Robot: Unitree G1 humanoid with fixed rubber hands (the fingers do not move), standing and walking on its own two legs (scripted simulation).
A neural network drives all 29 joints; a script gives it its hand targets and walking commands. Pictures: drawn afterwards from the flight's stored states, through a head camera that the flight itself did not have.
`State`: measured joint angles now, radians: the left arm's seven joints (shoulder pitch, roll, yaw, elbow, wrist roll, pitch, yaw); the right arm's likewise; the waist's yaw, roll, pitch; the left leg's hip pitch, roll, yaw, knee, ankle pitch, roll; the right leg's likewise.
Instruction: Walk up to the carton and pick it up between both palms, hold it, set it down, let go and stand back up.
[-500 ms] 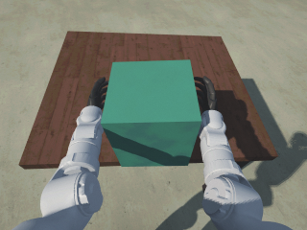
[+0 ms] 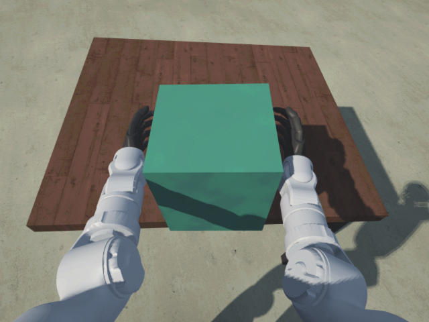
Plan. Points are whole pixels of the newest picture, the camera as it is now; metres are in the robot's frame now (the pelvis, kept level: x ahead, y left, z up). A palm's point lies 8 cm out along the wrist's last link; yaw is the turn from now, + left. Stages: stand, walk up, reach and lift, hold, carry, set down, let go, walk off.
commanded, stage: set down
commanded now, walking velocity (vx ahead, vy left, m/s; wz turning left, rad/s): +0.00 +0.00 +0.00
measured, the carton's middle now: (214, 163) +0.43 +0.03 +0.01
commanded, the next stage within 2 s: none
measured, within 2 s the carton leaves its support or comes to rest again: rests again in 1.44 s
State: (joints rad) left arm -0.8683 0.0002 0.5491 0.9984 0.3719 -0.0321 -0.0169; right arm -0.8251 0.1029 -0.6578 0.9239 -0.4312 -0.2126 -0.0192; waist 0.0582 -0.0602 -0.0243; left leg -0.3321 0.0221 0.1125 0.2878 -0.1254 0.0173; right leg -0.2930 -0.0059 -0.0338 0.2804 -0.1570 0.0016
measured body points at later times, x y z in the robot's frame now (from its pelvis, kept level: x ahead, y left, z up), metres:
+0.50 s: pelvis +0.00 +0.00 +0.00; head +0.08 +0.02 +0.44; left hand +0.43 +0.18 +0.05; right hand +0.44 -0.12 +0.07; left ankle +0.00 +0.10 -0.75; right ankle -0.02 -0.12 -0.75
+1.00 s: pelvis +0.00 +0.00 +0.00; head +0.08 +0.03 +0.44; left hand +0.43 +0.18 +0.05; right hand +0.44 -0.13 +0.06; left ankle +0.00 +0.10 -0.75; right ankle -0.02 -0.12 -0.75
